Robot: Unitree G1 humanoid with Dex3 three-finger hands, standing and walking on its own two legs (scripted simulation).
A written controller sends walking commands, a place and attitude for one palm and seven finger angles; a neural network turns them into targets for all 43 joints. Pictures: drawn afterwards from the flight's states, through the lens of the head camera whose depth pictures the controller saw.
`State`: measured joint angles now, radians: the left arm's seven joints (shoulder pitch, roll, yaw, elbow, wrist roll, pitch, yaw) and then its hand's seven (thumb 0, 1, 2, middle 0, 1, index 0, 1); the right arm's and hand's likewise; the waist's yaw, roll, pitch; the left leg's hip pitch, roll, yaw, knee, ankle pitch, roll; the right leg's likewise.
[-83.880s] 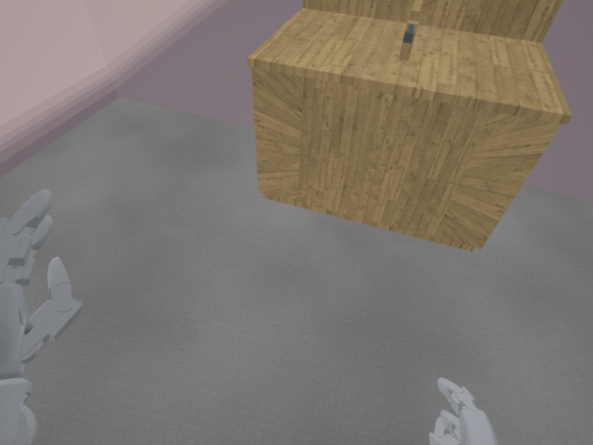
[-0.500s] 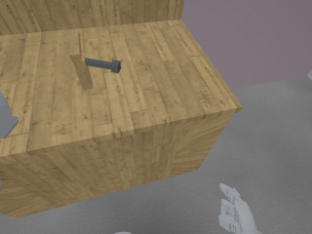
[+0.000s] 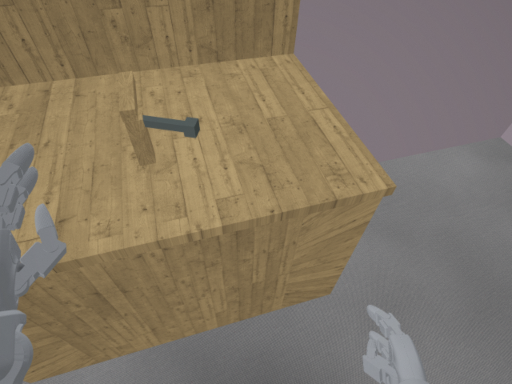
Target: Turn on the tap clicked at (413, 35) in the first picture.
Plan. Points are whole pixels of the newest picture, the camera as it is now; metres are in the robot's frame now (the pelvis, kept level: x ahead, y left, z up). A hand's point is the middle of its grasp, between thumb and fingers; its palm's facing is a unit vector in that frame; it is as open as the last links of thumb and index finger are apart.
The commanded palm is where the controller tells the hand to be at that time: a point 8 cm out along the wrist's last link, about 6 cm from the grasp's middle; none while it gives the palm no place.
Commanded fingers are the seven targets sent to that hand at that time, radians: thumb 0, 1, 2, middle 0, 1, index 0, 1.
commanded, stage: shuffle to correct the standing spot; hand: left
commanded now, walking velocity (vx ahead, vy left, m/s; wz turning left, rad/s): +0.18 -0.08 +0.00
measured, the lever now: (191, 127) +0.55 +0.19 +0.08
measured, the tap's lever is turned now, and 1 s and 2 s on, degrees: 64 64 64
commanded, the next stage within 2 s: come to a stop and stand still in 1.02 s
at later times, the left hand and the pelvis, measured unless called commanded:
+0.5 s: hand (115, 205) +0.29 +0.21 +0.16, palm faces +0.38 -0.83 -0.42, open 7.4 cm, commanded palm +0.22 +0.25 +0.18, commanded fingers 0.00 0.90 0.90 -0.20 -0.30 -0.20 -0.30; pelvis +0.06 -0.03 -0.01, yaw -1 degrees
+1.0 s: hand (161, 184) +0.31 +0.16 +0.18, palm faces +0.31 -0.83 -0.46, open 7.4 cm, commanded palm +0.25 +0.22 +0.18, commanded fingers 0.00 0.90 0.90 -0.20 -0.30 -0.20 -0.30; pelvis +0.08 -0.06 -0.01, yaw -1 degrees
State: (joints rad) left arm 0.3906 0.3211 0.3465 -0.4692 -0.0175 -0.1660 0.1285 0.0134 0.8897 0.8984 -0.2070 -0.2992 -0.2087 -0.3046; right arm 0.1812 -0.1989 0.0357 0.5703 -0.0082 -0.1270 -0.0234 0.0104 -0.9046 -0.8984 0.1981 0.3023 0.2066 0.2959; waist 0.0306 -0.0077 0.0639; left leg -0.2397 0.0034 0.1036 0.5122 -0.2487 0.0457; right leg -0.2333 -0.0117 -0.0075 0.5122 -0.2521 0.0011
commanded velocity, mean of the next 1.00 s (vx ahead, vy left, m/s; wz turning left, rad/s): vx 0.18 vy -0.08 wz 0.00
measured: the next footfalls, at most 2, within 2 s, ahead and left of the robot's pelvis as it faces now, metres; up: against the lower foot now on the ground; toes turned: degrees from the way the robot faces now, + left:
left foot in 0.74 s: +0.18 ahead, +0.10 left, +0.00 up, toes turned +2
right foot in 0.92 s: +0.17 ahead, -0.13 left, +0.00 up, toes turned -1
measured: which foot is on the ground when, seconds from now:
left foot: down 0.00-0.54, up 0.56-0.72, down 0.74-0.94, up 0.96-1.00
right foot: down 0.00-0.74, up 0.76-0.90, down 0.92-1.00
